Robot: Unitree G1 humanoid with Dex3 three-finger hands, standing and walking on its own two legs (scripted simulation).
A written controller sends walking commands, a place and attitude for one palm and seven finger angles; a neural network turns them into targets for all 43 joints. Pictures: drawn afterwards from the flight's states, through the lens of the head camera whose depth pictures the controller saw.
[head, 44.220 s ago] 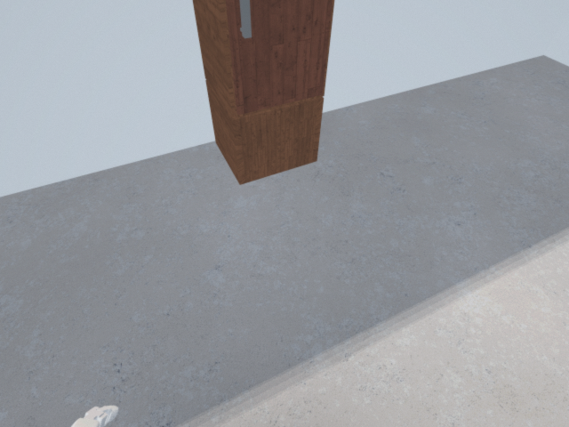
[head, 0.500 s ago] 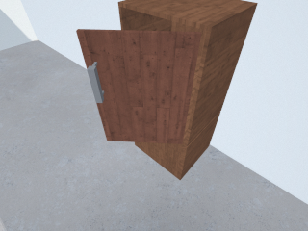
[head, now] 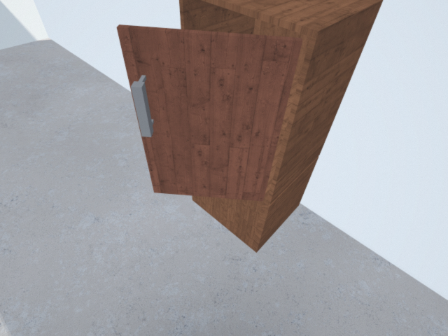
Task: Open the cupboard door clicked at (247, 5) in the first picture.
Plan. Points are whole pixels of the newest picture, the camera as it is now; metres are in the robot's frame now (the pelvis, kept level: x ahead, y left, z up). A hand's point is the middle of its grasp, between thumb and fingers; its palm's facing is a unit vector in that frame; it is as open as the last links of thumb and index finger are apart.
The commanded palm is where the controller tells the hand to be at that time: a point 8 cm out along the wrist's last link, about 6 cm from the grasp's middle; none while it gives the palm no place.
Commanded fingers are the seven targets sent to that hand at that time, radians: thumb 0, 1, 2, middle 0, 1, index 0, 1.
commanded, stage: look again from close up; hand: left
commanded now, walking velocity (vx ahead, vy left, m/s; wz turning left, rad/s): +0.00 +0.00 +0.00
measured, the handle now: (145, 106) +0.65 +0.24 +0.06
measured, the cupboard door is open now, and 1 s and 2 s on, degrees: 39 39 39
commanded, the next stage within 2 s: shuffle to correct the standing spot in 0.42 s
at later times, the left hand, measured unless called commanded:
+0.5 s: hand out of the picture -0.01 +0.17 -0.17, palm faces +0.04 -0.99 -0.15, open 7.4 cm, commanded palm none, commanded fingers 0.00 0.90 0.90 -0.20 -0.30 -0.20 -0.30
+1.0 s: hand out of the picture +0.08 +0.21 -0.18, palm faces +0.03 -0.99 -0.16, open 7.4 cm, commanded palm none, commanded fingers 0.00 0.90 0.90 -0.20 -0.30 -0.20 -0.30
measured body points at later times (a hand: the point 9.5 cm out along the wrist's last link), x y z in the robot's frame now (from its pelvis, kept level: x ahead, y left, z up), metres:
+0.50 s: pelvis +0.03 +0.02 +0.00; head +0.03 +0.02 +0.45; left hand -0.01 +0.22 -0.16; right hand +0.02 -0.20 -0.15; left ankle +0.05 +0.11 -0.74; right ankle +0.06 -0.10 -0.74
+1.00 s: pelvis +0.09 +0.05 +0.00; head +0.10 +0.06 +0.45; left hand +0.08 +0.26 -0.17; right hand +0.06 -0.16 -0.15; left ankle +0.05 +0.11 -0.74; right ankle +0.07 -0.10 -0.73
